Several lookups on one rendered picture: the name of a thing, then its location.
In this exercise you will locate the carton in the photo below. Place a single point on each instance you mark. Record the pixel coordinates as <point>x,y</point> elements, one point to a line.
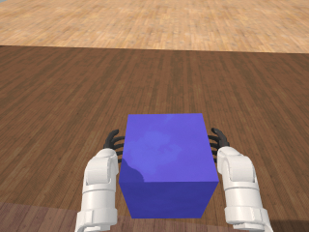
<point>167,168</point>

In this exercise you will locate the robot left hand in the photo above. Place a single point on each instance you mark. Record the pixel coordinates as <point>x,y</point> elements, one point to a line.
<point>110,141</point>

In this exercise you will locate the robot right hand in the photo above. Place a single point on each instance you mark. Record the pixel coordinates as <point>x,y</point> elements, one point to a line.
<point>221,141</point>

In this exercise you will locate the right robot forearm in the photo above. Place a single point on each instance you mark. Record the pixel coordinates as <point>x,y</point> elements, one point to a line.
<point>244,208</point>

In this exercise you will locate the left robot forearm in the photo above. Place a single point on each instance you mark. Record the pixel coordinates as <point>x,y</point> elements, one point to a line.
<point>98,210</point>

